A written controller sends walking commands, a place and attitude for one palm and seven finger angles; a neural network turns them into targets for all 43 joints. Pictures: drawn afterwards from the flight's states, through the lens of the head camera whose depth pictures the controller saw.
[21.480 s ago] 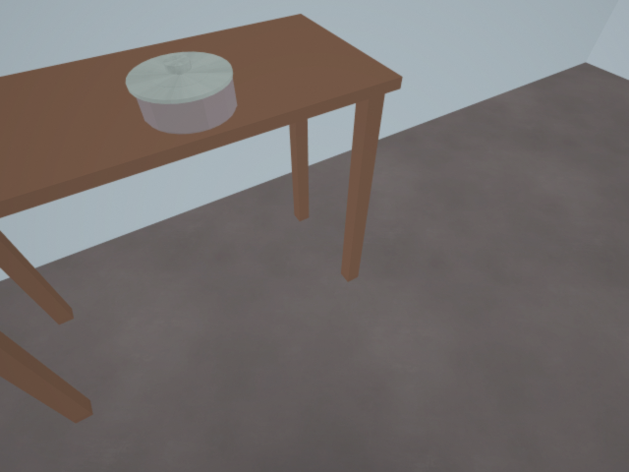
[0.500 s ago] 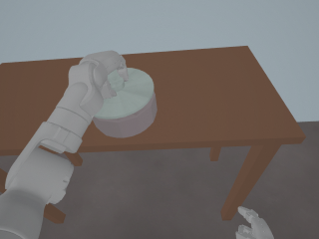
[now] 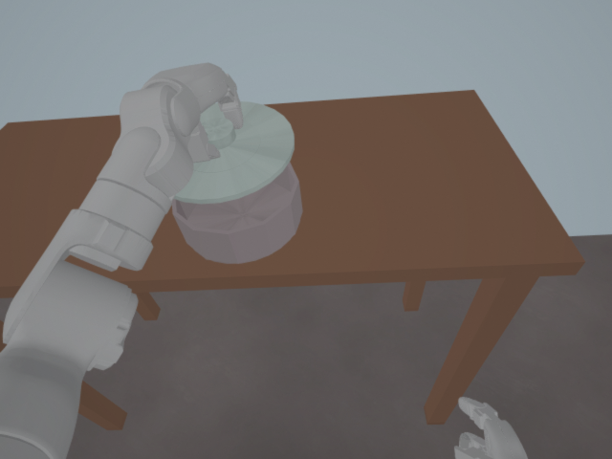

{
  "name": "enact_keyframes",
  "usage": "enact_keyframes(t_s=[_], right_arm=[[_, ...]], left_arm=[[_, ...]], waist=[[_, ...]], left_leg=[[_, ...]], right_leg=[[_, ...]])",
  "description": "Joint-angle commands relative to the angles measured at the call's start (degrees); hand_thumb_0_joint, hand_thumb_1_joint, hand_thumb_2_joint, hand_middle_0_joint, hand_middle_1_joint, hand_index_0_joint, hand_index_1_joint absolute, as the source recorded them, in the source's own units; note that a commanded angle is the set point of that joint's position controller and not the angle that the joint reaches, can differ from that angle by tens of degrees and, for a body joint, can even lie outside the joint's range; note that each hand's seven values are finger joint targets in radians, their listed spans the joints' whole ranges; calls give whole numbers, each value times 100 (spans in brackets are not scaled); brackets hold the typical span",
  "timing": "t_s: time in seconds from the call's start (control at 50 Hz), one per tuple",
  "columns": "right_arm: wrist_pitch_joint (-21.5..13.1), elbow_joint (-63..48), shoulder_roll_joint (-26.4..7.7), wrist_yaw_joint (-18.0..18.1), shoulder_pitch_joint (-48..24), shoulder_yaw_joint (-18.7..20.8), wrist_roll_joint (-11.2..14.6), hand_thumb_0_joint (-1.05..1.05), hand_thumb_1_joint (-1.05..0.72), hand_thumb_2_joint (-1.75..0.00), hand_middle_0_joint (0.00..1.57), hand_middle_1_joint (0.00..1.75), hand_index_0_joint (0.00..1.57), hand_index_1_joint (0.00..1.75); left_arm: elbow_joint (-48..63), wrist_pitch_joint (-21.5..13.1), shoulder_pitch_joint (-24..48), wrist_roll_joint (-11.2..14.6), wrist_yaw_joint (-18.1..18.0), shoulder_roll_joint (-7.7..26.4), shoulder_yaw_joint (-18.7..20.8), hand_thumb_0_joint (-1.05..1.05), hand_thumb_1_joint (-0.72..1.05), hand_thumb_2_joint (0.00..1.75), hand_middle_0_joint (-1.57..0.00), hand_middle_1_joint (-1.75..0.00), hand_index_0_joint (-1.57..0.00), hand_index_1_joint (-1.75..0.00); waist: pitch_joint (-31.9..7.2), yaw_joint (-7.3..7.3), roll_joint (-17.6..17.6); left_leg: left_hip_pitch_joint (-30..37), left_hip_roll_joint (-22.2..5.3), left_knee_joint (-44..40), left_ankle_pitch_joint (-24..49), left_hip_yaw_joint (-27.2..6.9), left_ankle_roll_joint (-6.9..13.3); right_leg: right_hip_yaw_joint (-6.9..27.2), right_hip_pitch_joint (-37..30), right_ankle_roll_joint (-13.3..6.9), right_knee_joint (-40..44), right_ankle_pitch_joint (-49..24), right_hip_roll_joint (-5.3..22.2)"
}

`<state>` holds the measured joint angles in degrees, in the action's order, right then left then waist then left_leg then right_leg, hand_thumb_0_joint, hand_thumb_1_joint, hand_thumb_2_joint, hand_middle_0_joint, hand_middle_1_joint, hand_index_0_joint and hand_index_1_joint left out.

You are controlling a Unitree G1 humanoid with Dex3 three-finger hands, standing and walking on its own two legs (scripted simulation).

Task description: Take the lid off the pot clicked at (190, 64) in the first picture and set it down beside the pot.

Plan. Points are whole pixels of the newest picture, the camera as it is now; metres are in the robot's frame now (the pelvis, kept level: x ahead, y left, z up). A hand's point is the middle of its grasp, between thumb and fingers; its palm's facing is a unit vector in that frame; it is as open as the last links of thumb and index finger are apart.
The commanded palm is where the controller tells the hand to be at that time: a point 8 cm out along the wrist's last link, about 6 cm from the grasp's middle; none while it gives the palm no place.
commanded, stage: lift the lid straight up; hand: left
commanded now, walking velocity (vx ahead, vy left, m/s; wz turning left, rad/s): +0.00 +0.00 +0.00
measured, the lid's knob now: (216, 133) +0.47 +0.13 +0.22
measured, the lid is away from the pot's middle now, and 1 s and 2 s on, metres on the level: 0.01 0.02 0.11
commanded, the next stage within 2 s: move the lid sideways beside the pot in 0.98 s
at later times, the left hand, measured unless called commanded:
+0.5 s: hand (188, 100) +0.44 +0.14 +0.28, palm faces -0.12 -0.10 -0.99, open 8.2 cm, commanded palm +0.41 +0.14 +0.35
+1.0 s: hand (199, 68) +0.44 +0.12 +0.31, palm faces -0.08 -0.09 -0.99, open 8.2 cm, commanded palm +0.41 +0.13 +0.37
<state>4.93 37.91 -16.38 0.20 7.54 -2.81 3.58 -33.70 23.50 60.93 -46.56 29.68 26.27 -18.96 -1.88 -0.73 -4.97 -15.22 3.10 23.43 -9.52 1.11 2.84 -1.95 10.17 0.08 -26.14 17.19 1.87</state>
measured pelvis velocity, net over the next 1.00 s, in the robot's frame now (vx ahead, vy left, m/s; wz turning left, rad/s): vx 0.00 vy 0.00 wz -0.01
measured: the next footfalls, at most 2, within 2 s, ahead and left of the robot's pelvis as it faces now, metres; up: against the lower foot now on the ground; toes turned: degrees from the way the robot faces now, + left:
none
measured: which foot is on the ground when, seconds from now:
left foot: down 0.00-1.00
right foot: down 0.00-1.00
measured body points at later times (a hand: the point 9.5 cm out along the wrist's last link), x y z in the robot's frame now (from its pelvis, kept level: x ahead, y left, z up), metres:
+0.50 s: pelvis +0.00 +0.00 +0.00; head +0.00 -0.04 +0.45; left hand +0.44 +0.14 +0.33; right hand +0.17 -0.23 -0.11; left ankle +0.03 +0.09 -0.74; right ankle -0.04 -0.12 -0.74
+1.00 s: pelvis +0.00 +0.00 +0.00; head -0.01 -0.04 +0.45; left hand +0.44 +0.12 +0.37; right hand +0.16 -0.23 -0.12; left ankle +0.03 +0.09 -0.74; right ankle -0.04 -0.12 -0.74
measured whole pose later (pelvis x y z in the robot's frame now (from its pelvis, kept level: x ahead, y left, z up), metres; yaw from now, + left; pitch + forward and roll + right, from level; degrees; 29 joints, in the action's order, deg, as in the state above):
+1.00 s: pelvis +0.00 +0.00 +0.00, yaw +0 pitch +2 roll +1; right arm 4.1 37.7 -16.0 0.0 8.1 -3.8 3.6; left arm -39.1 25.9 73.9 -48.5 32.1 26.0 -18.6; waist -2.9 -0.7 -5.5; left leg -15.3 3.5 21.7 -8.3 1.7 3.2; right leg -1.2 11.0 0.5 -25.6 16.4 2.2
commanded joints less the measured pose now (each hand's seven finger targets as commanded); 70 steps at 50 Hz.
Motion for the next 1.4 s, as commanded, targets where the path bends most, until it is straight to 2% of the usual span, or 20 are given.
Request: enact_keyframes(t_s=[0.0,0.04,0.3,0.32,0.4,0.46,0.5,0.62,0.66,0.72,0.8,0.94,1.0,1.02,1.1,1.12,1.2,1.22,1.32,1.38], right_arm=[[-253,-846,-557,12,-740,189,47,0,-90,-90,20,30,20,30],[-306,-848,-538,23,-760,170,16,0,-90,-90,20,30,20,30],[-311,-889,-569,15,-686,187,50,0,-90,-90,20,30,20,30],[-337,-905,-541,7,-716,165,24,0,-90,-90,20,30,20,30],[-326,-924,-569,-23,-693,197,53,0,-90,-90,20,30,20,30],[-293,-878,-552,-10,-763,151,64,0,-90,-90,20,30,20,30],[-331,-991,-549,-47,-803,188,95,0,-90,-90,20,30,20,30],[-362,-891,-514,-43,-795,133,66,0,-90,-90,20,30,20,30],[-347,-831,-505,-9,-806,104,81,0,-90,-90,20,30,20,30],[-401,-850,-517,-14,-734,131,40,0,-90,-90,20,30,20,30],[-355,-805,-569,-11,-657,134,57,0,-90,-90,20,30,20,30],[-330,-928,-544,3,-761,114,18,0,-90,-90,20,30,20,30],[-330,-947,-562,-17,-711,143,63,0,-90,-90,20,30,20,30],[-332,-929,-551,3,-700,133,40,0,-90,-90,20,30,20,30],[-327,-981,-596,16,-752,135,67,0,-90,-90,20,30,20,30],[-349,-998,-557,1,-758,146,44,0,-90,-90,20,30,20,30],[-245,-957,-615,-6,-697,161,110,0,-90,-90,20,30,20,30],[-275,-999,-575,-12,-749,155,99,0,-90,-90,20,30,20,30],[-259,-996,-603,16,-713,157,94,0,-90,-90,20,30,20,30],[-201,-958,-601,48,-767,131,126,0,-90,-90,20,30,20,30]], left_arm=[[995,-45,3572,-140,-280,1116,605,0,53,112,-96,-105,-84,-94],[1039,-64,3740,-283,-293,1553,944,0,53,112,-96,-105,-84,-94],[907,-23,3885,-181,-188,1320,717,0,53,112,-96,-105,-84,-94],[1220,-48,4212,-340,-209,1797,1066,0,53,112,-96,-105,-84,-94],[987,28,3795,-188,-111,1324,739,0,53,112,-96,-105,-84,-94],[881,86,4070,-343,-93,1572,871,0,53,112,-96,-105,-84,-94],[1386,44,4153,-121,-80,1152,547,0,53,112,-96,-105,-84,-94],[1162,107,4604,-328,-105,1473,765,0,53,112,-96,-105,-84,-94],[768,148,4727,-345,-92,1140,458,0,53,112,-96,-105,-84,-94],[962,102,4891,-382,-150,1492,775,0,53,112,-96,-105,-84,-94],[295,174,4522,-271,-117,1022,484,0,53,112,-96,-105,-84,-94],[476,207,4615,-489,-78,1574,867,0,53,112,-96,-105,-84,-94],[624,238,4476,-264,-22,1175,575,0,53,112,-96,-105,-84,-94],[624,250,4565,-439,-42,1748,999,0,53,112,-96,-105,-84,-94],[819,168,4567,-452,-12,1568,743,0,53,112,-96,-105,-84,-94],[1136,136,4732,-612,-38,1999,1070,0,53,112,-96,-105,-84,-94],[666,197,4281,-427,85,1415,610,0,53,112,-96,-105,-84,-94],[992,165,4513,-557,61,1859,928,0,53,112,-96,-105,-84,-94],[997,123,4476,-597,97,2232,1137,0,53,112,-96,-105,-84,-94],[682,154,4459,-601,168,1966,852,0,53,112,-96,-105,-84,-94]], waist=[[-2117,-55,641],[-2356,36,713],[-2324,-7,612],[-2634,77,640],[-2373,7,624],[-2133,35,797],[-2408,-10,449],[-2400,47,648],[-2082,-26,741],[-2550,64,664],[-2119,-2,749],[-2429,124,1038],[-2290,42,823],[-2360,125,950],[-2377,72,764],[-2713,159,715],[-2135,11,740],[-2408,104,707],[-2488,97,761],[-2118,3,827]], left_leg=[[1466,135,55,1415,-300,169],[1524,134,42,1447,-325,180],[1517,114,53,1533,-315,176],[1581,119,13,1598,-326,162],[1558,104,117,1937,-306,182],[1394,100,-8,1587,-295,166],[1697,82,86,1903,-355,157],[1575,76,-80,1514,-384,105],[1469,63,-141,1245,-373,100],[1595,68,-117,1413,-395,95],[1415,46,-129,1305,-343,94],[1295,74,-110,1510,-245,160],[1413,66,-49,1620,-260,166],[1326,76,-86,1478,-231,173],[1386,75,-8,1678,-242,175],[1467,87,9,1790,-245,168],[1359,59,8,1623,-245,160],[1407,73,2,1606,-250,160],[1358,107,94,1722,-242,189],[1267,90,70,1559,-234,188]], right_leg=[[24,68,-272,248,-2067,-304],[87,-64,-272,221,-2079,-316],[42,-33,-277,249,-2099,-278],[96,-228,-264,222,-2174,-283],[51,-81,-275,229,-2362,-261],[42,-17,-265,261,-2118,-281],[20,27,-291,237,-2124,-264],[12,7,-299,271,-1814,-300],[-23,234,-303,288,-1584,-296],[38,-26,-311,273,-1735,-286],[-8,155,-317,319,-1673,-258],[107,-279,-267,255,-2121,-213],[49,-121,-268,285,-2130,-212],[107,-245,-249,295,-2106,-227],[87,-216,-267,252,-2208,-212],[146,-392,-260,187,-2297,-221],[27,-12,-268,267,-2079,-224],[84,-159,-262,219,-2084,-240],[119,-254,-248,204,-2308,-234],[70,1,-241,222,-2158,-232]])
